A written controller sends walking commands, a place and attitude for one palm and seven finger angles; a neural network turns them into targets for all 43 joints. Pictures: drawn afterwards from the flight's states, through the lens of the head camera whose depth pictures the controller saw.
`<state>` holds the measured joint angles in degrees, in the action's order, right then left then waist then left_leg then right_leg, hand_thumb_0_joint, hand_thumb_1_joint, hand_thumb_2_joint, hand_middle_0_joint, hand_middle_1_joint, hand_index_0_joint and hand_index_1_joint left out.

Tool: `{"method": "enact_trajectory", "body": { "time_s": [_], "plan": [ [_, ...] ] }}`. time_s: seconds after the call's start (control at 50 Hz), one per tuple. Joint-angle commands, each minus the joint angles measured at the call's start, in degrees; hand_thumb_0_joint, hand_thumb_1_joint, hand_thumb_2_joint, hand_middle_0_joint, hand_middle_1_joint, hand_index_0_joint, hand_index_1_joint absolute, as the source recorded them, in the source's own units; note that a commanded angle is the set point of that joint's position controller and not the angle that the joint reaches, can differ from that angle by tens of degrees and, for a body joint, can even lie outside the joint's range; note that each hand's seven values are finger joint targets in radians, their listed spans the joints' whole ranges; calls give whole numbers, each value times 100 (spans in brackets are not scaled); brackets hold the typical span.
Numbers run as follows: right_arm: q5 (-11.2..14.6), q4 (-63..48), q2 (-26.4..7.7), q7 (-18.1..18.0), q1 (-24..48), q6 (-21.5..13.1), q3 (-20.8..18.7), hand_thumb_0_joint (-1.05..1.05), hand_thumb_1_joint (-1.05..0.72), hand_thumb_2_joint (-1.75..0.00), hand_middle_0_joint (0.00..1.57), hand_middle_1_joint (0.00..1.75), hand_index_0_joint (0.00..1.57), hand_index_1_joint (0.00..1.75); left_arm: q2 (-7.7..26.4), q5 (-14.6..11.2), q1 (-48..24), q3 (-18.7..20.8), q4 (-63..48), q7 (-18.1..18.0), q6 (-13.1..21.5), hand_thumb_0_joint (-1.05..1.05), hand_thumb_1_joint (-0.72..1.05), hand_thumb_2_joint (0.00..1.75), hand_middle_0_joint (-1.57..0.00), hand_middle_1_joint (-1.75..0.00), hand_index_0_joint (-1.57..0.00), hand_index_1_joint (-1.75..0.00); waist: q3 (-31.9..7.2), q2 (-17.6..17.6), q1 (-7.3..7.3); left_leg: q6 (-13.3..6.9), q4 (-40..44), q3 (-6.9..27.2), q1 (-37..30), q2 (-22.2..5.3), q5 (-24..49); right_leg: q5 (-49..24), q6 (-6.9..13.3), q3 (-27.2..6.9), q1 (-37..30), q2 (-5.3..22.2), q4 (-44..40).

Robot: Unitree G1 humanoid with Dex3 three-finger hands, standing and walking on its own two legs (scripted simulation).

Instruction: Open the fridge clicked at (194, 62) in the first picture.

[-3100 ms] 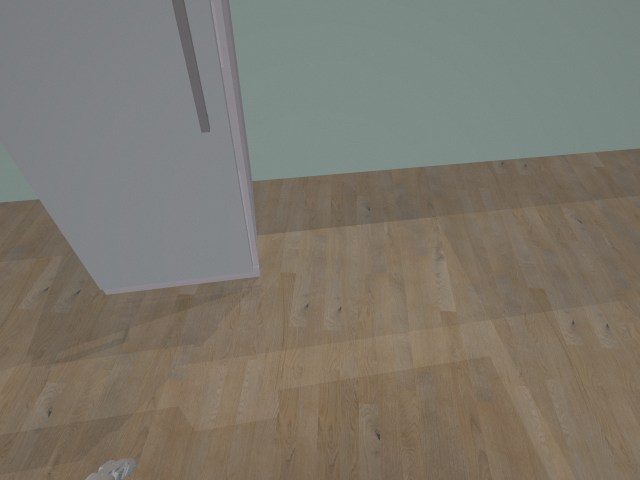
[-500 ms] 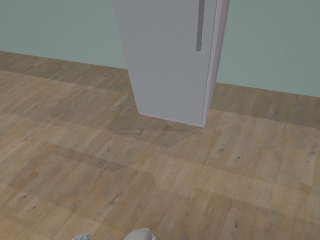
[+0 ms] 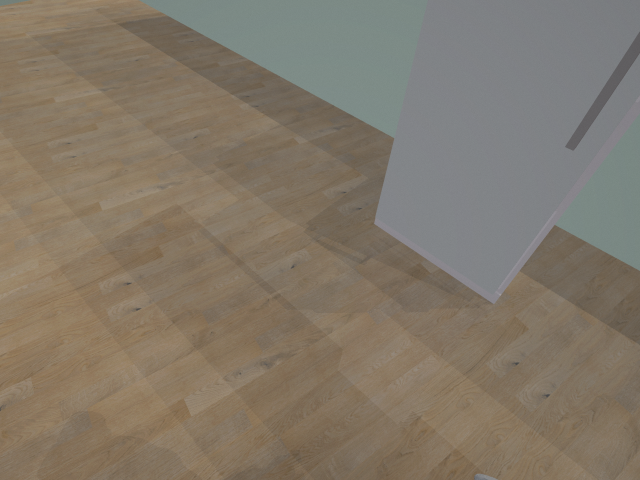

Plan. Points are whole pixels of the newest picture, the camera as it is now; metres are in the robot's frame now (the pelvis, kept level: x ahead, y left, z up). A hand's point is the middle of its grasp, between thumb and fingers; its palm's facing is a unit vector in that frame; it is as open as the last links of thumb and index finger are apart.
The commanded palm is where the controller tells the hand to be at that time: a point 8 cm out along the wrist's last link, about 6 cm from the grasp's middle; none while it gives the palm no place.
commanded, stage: walk to a spot facing it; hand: right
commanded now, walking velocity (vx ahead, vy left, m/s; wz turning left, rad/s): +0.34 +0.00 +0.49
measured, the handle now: (633, 53) +0.89 -0.52 +0.18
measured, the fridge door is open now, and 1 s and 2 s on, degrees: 0 0 0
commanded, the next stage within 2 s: turn to face it in 0.96 s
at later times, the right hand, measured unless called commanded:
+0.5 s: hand out of the picture +0.17 -0.24 -0.19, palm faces -0.13 +0.98 -0.14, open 7.4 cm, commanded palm none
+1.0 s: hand (385, 273) +0.54 -0.09 -0.16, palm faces -0.52 +0.83 -0.18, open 7.4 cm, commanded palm none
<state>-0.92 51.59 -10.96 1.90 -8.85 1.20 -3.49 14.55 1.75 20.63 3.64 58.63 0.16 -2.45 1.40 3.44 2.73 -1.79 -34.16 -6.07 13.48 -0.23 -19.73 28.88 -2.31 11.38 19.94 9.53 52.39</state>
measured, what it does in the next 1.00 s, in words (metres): walks ahead, turning left: right foot, then left foot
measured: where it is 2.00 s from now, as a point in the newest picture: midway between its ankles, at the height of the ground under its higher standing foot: (305, 425)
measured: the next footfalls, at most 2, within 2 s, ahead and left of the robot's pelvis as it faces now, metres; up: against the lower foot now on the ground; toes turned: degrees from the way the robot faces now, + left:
right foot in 0.40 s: +0.32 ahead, -0.11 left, +0.00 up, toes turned +3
left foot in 1.00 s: +0.38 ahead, +0.15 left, +0.00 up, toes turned +39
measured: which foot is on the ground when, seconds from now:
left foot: down 0.00-0.42, up 0.44-0.98, down 1.00-1.00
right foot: up 0.00-0.38, down 0.40-1.00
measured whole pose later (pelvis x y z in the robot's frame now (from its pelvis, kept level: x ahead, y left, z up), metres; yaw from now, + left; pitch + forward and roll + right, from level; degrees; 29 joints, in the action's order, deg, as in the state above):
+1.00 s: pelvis +0.34 +0.00 -0.01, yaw +31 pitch +0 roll +0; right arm -1.5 51.9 -10.2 2.1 -6.2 1.4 -4.7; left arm 8.5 1.6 22.7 3.1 59.9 -0.4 0.9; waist 5.6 0.6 3.2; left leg -0.2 -37.7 -8.4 24.6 -2.8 -12.1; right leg 28.3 -1.1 26.0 5.2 9.4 37.5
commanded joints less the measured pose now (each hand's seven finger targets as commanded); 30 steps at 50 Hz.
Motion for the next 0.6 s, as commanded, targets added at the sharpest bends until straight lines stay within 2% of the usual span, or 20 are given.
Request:
{"method": "enact_trajectory", "body": {
  "time_s": [0.0, 0.04, 0.08, 0.14, 0.2, 0.28, 0.3, 0.32, 0.34, 0.36, 0.38, 0.4, 0.42, 0.44, 0.46, 0.48, 0.5, 0.52, 0.54, 0.58],
  "plan": [
    [-4, -50, -1257, -248, -828, -205, -305, 0, -90, -90, 20, 30, 20, 30, 515, 23, -1259, 110, -1024, 89, 314, 0, 90, 90, -20, -30, -20, -30, 521, -1222, -624, -875, 2543, 2880, -902, -1778, -1409, -735, -105, -877, 2483, 61, 1307],
    [-16, -67, -1023, -220, -651, -331, -204, 0, -90, -90, 20, 30, 20, 30, 394, 47, -860, 119, -833, 99, 321, 0, 90, 90, -20, -30, -20, -30, 625, -987, -315, -745, 2430, 2039, -610, -1421, -49, -1242, -229, -822, 2075, 45, 1016],
    [-17, 71, -977, -198, -877, -432, -174, 0, -90, -90, 20, 30, 20, 30, 279, 24, -759, 114, -764, 115, 332, 0, 90, 90, -20, -30, -20, -30, 551, -978, -268, -685, 2315, 1704, -733, -1195, 1068, -1502, -292, -716, 1950, -55, 822],
    [-21, 256, -925, -207, -1276, -503, -133, 0, -90, -90, 20, 30, 20, 30, 227, 6, -1094, 94, -909, 130, 348, 0, 90, 90, -20, -30, -20, -30, 611, -1080, -368, -740, 2265, 1760, -823, -1150, 1765, -1776, -304, -692, 2068, -94, 582],
    [-45, 368, -950, -243, -1427, -528, -126, 0, -90, -90, 20, 30, 20, 30, 164, -16, -1472, 68, -1080, 163, 389, 0, 90, 90, -20, -30, -20, -30, 621, -1090, -426, -798, 2207, 1834, -973, -1184, 1848, -1874, -250, -701, 2101, -109, 106],
    [-78, 524, -947, -301, -1553, -509, -121, 0, -90, -90, 20, 30, 20, 30, 70, -49, -1865, 11, -1230, 179, 492, 0, 90, 90, -20, -30, -20, -30, 493, -1160, -525, -687, 1872, 1901, -1104, -1183, 2500, -1655, -70, -607, 1349, -321, -1037],
    [-73, 522, -1002, -303, -1496, -500, -142, 0, -90, -90, 20, 30, 20, 30, 89, -63, -1783, 11, -1201, 163, 524, 0, 90, 90, -20, -30, -20, -30, 466, -1200, -466, -676, 1723, 1896, -954, -1191, 2781, -1554, -13, -549, 923, -408, -1292],
    [-66, 525, -1044, -307, -1389, -508, -161, 0, -90, -90, 20, 30, 20, 30, 155, -60, -1452, 30, -1089, 119, 562, 0, 90, 90, -20, -30, -20, -30, 285, -1102, -281, -644, 1339, 1870, -821, -1137, 3301, -1538, 48, -502, 256, -544, -1640],
    [-36, 529, -1074, -304, -1276, -508, -184, 0, -90, -90, 20, 30, 20, 30, 286, -44, -705, 70, -845, 46, 600, 0, 90, 90, -20, -30, -20, -30, -101, -903, 65, -499, 552, 1686, -555, -890, 3620, -1877, 96, -447, -839, -710, -2139],
    [8, 523, -931, -278, -1277, -518, -203, 0, -90, -90, 20, 30, 20, 30, 668, -10, 293, 163, -541, -48, 629, 0, 90, 90, -20, -30, -20, -30, -742, -416, 450, -313, -686, 1482, -43, -574, 3087, -2062, 142, -689, -2306, -375, -2367],
    [80, 480, -532, -206, -1643, -466, -190, 0, -90, -90, 20, 30, 20, 30, 1488, 53, 1071, 344, -343, -106, 655, 0, 90, 90, -20, -30, -20, -30, -1635, 1509, 590, 30, -2632, 695, 1204, 300, 98, -2032, 515, -2761, -3703, 1400, -2552],
    [81, 375, -496, -178, -1601, -466, -138, 0, -90, -90, 20, 30, 20, 30, 1556, -5, 1240, 277, -298, -123, 606, 0, 90, 90, -20, -30, -20, -30, -1709, 1785, 508, 38, -3911, 948, 1909, 446, -1339, -1744, 787, -3991, -3577, 2077, -3464],
    [49, 437, -619, -196, -1488, -415, -187, 0, -90, -90, 20, 30, 20, 30, 1213, -31, 512, 214, -408, -134, 573, 0, 90, 90, -20, -30, -20, -30, -1138, 1219, 263, -11, -4393, 1175, 1967, 2, -971, -489, 757, -3695, -2633, 2093, -3892],
    [10, 438, -543, -139, -1178, -371, -198, 0, -90, -90, 20, 30, 20, 30, 836, -56, -58, 141, -560, -137, 604, 0, 90, 90, -20, -30, -20, -30, -427, 897, 128, 30, -4495, 1022, 2117, -255, -374, -117, 636, -3152, -1768, 1854, -4088],
    [-48, 432, -492, -61, -1023, -333, -221, 0, -90, -90, 20, 30, 20, 30, 527, -42, -396, 46, -637, -130, 642, 0, 90, 90, -20, -30, -20, -30, 94, 483, -66, 65, -4398, 943, 2069, -423, 54, -215, 485, -2574, -1083, 1538, -4159],
    [-67, 476, -424, 3, -1021, -279, -212, 0, -90, -90, 20, 30, 20, 30, 283, -57, -574, -18, -592, -144, 696, 0, 90, 90, -20, -30, -20, -30, 340, 299, -227, 105, -4218, 830, 1871, -562, 310, -587, 356, -1985, -668, 1342, -4180],
    [-98, 513, -263, 12, -1164, -192, -217, 0, -90, -90, 20, 30, 20, 30, 178, -38, -479, -39, -542, -151, 724, 0, 90, 90, -20, -30, -20, -30, 373, 377, -322, 147, -4132, 792, 1740, -523, 459, -1092, 181, -1510, -436, 1145, -4150],
    [-90, 545, -162, -2, -1380, -110, -221, 0, -90, -90, 20, 30, 20, 30, 111, -54, -506, -40, -503, -163, 743, 0, 90, 90, -20, -30, -20, -30, 329, 396, -454, 175, -4132, 759, 1723, -483, 604, -1338, 145, -1107, -389, 1057, -4130],
    [-90, 565, -127, -9, -1449, -48, -232, 0, -90, -90, 20, 30, 20, 30, 87, -69, -483, -31, -469, -170, 754, 0, 90, 90, -20, -30, -20, -30, 281, 473, -500, 200, -4141, 740, 1752, -491, 754, -1366, 157, -856, -346, 992, -4151],
    [-86, 490, -127, -2, -1348, 18, -279, 0, -90, -90, 20, 30, 20, 30, 39, -91, -406, -19, -441, -180, 764, 0, 90, 90, -20, -30, -20, -30, 354, 412, -542, 251, -4131, 746, 2035, -554, 1138, -1359, 158, -626, -324, 958, -4252]
  ]
}}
